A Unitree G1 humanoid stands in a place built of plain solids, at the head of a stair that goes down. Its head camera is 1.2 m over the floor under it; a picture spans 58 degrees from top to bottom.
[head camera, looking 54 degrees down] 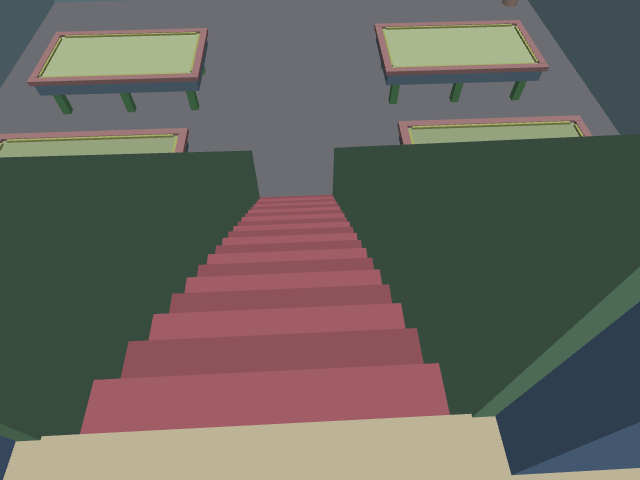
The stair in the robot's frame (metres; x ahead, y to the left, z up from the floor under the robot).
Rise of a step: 0.19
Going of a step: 0.21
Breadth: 1.12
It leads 3 degrees to the left of straight ahead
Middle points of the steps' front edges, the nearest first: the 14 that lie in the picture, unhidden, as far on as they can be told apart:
0.28 0.16 0.00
0.48 0.17 -0.19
0.69 0.18 -0.38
0.90 0.19 -0.57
1.11 0.20 -0.76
1.32 0.21 -0.95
1.53 0.22 -1.14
1.74 0.23 -1.33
1.95 0.24 -1.52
2.16 0.25 -1.71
2.37 0.26 -1.90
2.58 0.27 -2.09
2.79 0.28 -2.28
3.00 0.29 -2.47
